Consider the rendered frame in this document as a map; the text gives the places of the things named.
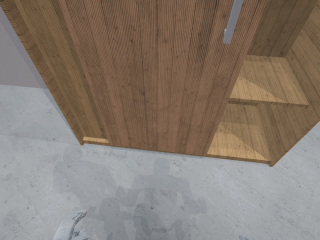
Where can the handle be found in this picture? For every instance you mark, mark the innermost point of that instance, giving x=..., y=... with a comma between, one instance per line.
x=235, y=11

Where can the left robot hand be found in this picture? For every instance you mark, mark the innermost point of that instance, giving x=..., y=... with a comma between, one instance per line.
x=66, y=231

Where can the wardrobe door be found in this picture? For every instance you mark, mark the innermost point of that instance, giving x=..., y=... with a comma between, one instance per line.
x=159, y=71
x=48, y=27

